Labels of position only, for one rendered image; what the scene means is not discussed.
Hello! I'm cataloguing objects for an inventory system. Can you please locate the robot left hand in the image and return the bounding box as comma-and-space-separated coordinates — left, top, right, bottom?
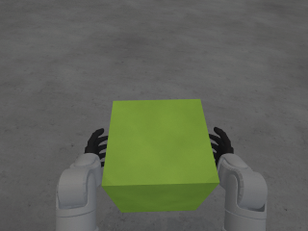
85, 128, 109, 167

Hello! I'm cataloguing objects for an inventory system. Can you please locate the robot right hand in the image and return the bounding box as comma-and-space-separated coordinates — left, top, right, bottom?
209, 127, 234, 167

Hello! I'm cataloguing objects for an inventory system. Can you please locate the carton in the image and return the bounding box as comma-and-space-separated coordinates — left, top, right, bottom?
101, 99, 220, 213

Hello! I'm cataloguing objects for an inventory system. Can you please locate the right robot forearm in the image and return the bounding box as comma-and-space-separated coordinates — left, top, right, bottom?
217, 153, 268, 231

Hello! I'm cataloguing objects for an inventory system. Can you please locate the left robot forearm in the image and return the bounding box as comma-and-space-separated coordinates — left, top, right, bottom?
55, 153, 102, 231

